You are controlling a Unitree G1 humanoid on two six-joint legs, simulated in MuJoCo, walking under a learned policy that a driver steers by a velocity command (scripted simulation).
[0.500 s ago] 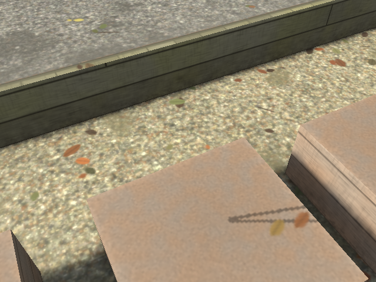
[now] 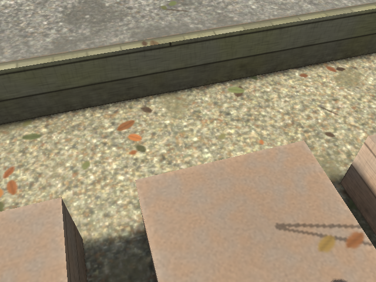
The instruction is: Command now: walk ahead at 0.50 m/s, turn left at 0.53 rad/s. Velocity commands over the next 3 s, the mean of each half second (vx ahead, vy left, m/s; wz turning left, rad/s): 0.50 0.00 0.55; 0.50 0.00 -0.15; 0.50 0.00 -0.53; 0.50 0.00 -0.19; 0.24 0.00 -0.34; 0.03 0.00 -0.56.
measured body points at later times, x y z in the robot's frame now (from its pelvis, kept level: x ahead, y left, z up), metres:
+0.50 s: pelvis +0.08 +0.06 +0.00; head +0.14 +0.06 +0.45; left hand +0.02 +0.33 -0.12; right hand +0.36 -0.06 -0.09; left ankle +0.14 +0.22 -0.65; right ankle +0.00 -0.10 -0.74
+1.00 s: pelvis +0.05 +0.11 +0.02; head +0.06 +0.15 +0.46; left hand +0.25 +0.29 -0.11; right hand -0.02 -0.12 -0.11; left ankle +0.15 +0.22 -0.74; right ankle -0.07 -0.02 -0.55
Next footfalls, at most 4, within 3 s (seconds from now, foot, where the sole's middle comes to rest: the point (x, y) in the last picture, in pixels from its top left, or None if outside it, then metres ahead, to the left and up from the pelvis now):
0.10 right None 0.04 -0.10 -0.78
0.56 left None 0.19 0.22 -0.78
1.20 right None -0.04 0.02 -0.78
1.88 left None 0.35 0.12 -0.49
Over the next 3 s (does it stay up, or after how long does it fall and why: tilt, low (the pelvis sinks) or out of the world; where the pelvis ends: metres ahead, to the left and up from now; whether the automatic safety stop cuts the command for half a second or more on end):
stays up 0.39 -0.03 0.29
